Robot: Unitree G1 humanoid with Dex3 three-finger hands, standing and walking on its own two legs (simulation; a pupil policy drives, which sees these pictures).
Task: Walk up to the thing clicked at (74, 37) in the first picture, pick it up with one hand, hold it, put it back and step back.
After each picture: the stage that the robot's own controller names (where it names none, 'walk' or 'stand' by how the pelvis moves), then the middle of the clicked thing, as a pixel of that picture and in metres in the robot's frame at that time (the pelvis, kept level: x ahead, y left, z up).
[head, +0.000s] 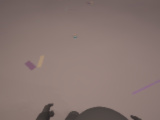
stand; (75, 36) +1.85 +0.39 -0.72
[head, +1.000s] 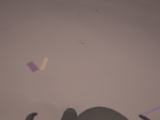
walk; (82, 42) +1.74 +0.10 -0.69
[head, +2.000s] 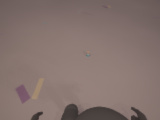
walk; (87, 54) +1.17 +0.00 -0.70
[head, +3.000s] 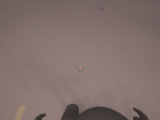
walk; (80, 69) +0.78 +0.10 -0.70
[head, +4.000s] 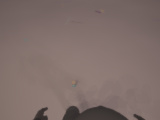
walk; (73, 83) +0.54 +0.20 -0.71
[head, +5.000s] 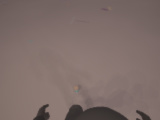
stand; (76, 89) +0.43 +0.19 -0.69
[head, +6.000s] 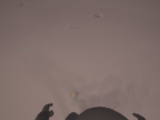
stand; (73, 96) +0.38 +0.21 -0.72
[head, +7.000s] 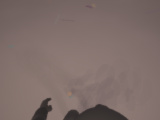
stand; (70, 94) +0.33 +0.23 -0.71
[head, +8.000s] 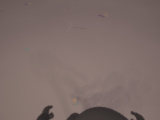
stand; (75, 101) +0.30 +0.20 -0.72
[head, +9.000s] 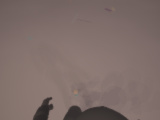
stand; (75, 92) +0.37 +0.16 -0.70
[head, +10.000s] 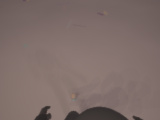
stand; (73, 97) +0.35 +0.20 -0.72
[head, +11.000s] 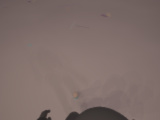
stand; (75, 96) +0.38 +0.18 -0.73
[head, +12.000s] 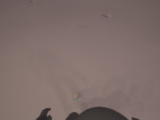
stand; (75, 96) +0.37 +0.17 -0.73
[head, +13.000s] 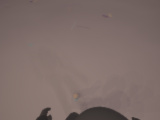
go down; (75, 97) +0.37 +0.17 -0.73
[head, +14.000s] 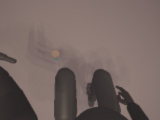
go down; (55, 55) +0.44 +0.24 -0.31
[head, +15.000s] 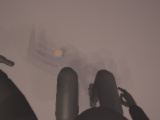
approach; (58, 54) +0.44 +0.24 -0.29
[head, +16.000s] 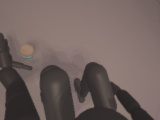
close in; (27, 52) +0.42 +0.28 -0.22
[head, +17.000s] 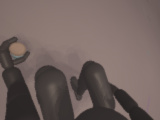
close; (18, 52) +0.42 +0.29 -0.22
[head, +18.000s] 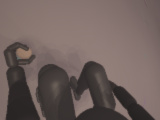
lift; (24, 54) +0.40 +0.27 -0.23
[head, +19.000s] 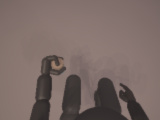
lift; (58, 66) +0.33 +0.22 -0.04
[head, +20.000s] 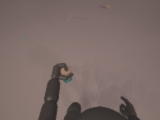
hold; (66, 75) +0.31 +0.17 +0.00
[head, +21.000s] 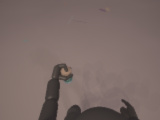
hold; (67, 75) +0.32 +0.17 -0.01
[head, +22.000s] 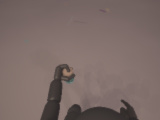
crouch; (68, 75) +0.32 +0.16 +0.00
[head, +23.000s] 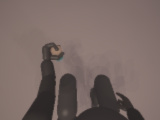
crouch; (57, 54) +0.44 +0.22 -0.10
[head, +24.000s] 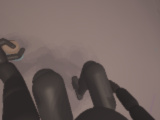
lower; (14, 51) +0.42 +0.30 -0.22
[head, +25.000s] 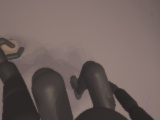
lower; (12, 50) +0.42 +0.31 -0.23
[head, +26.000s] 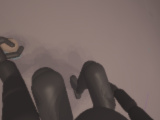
lower; (12, 49) +0.43 +0.31 -0.23
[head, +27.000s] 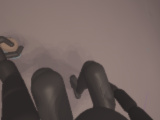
lower; (11, 49) +0.43 +0.31 -0.23
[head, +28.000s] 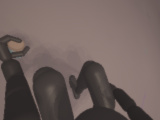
draw back; (16, 48) +0.43 +0.29 -0.23
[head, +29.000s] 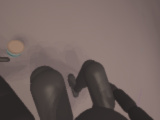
rise; (15, 49) +0.42 +0.28 -0.23
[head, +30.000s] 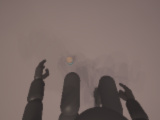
walk; (69, 61) +0.46 +0.21 -0.39
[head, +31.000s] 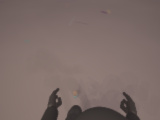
stand; (75, 94) +0.38 +0.15 -0.66
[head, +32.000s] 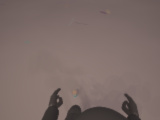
stand; (74, 93) +0.40 +0.17 -0.66
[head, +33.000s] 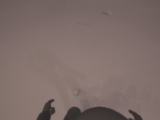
stand; (75, 93) +0.40 +0.16 -0.69
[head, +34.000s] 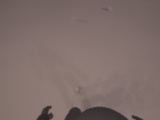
walk; (77, 90) +0.41 +0.16 -0.72
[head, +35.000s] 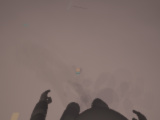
walk; (77, 71) +0.62 +0.13 -0.70
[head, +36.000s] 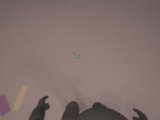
walk; (77, 56) +0.97 +0.18 -0.70
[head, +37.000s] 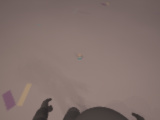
stand; (79, 57) +1.04 +0.18 -0.71
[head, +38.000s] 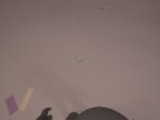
stand; (79, 60) +1.05 +0.20 -0.73
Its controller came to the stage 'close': yes
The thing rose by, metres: 0.71
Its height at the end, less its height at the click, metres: +0.00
